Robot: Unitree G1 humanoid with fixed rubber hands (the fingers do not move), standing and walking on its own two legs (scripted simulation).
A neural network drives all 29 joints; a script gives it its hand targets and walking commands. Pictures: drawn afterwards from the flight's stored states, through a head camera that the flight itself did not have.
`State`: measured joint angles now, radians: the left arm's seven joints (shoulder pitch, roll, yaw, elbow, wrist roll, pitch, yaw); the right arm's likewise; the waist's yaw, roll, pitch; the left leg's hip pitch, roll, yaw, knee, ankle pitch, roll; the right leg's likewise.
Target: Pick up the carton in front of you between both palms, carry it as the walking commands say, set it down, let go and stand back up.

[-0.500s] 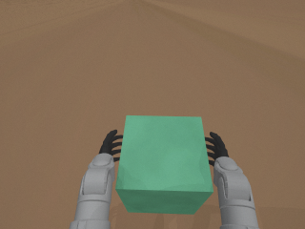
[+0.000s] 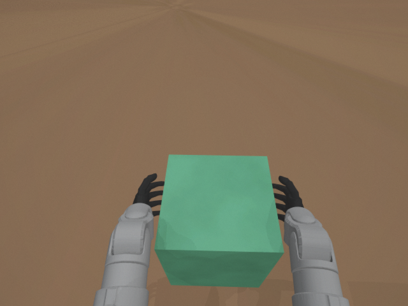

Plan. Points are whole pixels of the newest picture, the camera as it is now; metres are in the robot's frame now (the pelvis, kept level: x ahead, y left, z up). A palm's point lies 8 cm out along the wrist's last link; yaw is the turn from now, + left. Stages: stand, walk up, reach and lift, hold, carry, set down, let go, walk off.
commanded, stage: carry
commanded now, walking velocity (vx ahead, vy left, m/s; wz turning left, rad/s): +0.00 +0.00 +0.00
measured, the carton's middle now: (216, 224) +0.30 +0.00 -0.04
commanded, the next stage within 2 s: hold in 0.58 s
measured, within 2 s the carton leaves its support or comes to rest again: neither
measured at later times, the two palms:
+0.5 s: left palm (137, 215) +0.27 +0.16 +0.04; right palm (290, 218) +0.27 -0.14 +0.04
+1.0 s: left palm (113, 241) +0.21 +0.19 +0.05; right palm (267, 200) +0.30 -0.10 +0.05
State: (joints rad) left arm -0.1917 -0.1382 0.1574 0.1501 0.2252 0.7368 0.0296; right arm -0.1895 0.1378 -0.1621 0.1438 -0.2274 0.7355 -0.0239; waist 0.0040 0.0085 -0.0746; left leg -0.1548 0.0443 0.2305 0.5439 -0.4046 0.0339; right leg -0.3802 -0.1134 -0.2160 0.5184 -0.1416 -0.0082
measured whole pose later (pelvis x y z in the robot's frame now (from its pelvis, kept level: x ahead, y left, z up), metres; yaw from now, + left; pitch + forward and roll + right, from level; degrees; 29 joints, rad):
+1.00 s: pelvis -0.01 -0.05 +0.01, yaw +18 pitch -7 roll +0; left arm -0.23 -0.15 0.21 0.27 0.26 0.67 0.01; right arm -0.24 0.15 -0.19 0.25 -0.29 0.70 -0.01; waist 0.00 0.04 0.03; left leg -0.03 -0.02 -0.10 0.39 -0.25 -0.01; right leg -0.12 -0.01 0.08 0.35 -0.12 0.04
